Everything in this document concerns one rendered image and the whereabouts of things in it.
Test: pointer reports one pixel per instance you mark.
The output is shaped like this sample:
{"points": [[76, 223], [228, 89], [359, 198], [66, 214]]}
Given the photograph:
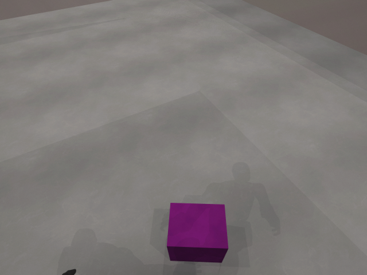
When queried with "carton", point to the carton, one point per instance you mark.
{"points": [[197, 232]]}

